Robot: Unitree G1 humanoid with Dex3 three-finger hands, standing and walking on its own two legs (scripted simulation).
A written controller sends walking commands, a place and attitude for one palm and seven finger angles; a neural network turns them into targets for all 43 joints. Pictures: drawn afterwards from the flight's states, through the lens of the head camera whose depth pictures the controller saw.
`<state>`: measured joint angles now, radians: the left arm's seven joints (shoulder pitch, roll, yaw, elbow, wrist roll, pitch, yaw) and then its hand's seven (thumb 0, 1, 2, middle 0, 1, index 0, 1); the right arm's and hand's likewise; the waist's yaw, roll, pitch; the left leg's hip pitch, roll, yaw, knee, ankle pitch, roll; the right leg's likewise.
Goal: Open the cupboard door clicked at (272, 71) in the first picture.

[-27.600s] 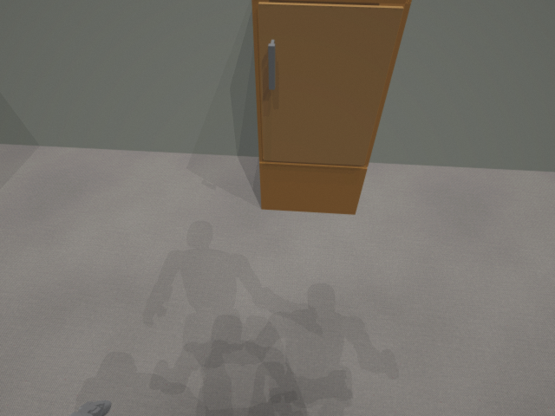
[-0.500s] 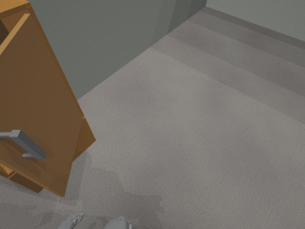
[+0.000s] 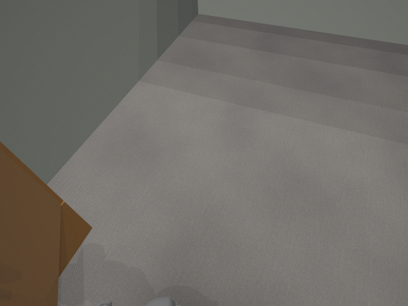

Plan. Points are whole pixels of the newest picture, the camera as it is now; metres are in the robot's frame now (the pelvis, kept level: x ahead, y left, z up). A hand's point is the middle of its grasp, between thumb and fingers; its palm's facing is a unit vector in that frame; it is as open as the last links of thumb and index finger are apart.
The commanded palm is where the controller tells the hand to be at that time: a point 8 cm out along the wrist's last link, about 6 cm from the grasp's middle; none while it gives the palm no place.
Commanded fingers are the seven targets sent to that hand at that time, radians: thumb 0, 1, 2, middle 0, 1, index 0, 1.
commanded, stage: walk to a spot facing it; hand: left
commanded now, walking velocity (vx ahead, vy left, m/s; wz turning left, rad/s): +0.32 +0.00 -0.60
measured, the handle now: out of the picture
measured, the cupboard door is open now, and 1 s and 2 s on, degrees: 40 40 40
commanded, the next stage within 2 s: turn to face it in 1.48 s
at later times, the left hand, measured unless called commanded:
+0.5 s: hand (142, 232) +0.30 +0.19 -0.15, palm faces -0.26 -0.95 -0.17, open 7.4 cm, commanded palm none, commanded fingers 0.00 0.90 0.90 -0.20 -0.30 -0.20 -0.30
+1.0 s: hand (209, 168) +0.50 +0.02 -0.15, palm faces -0.40 -0.89 -0.22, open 7.1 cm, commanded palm none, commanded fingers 0.00 0.90 0.90 -0.20 -0.30 -0.20 -0.30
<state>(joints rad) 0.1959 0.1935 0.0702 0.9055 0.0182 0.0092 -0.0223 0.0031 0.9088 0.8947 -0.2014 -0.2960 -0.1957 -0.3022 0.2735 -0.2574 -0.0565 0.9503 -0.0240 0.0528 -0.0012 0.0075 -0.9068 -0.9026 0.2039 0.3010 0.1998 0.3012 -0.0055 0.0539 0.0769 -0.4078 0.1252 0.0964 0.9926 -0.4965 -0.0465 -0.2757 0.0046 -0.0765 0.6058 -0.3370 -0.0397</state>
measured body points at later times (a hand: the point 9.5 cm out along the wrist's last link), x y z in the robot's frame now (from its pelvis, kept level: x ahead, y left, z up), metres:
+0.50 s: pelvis +0.17 +0.02 +0.02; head +0.21 +0.02 +0.46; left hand +0.32 +0.24 -0.14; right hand +0.14 -0.22 -0.12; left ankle +0.19 +0.12 -0.73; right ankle +0.13 -0.11 -0.63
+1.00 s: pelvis +0.36 -0.13 +0.02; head +0.38 -0.14 +0.46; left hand +0.52 +0.07 -0.13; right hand +0.29 -0.35 -0.14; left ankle +0.50 -0.02 -0.67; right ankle +0.29 -0.17 -0.73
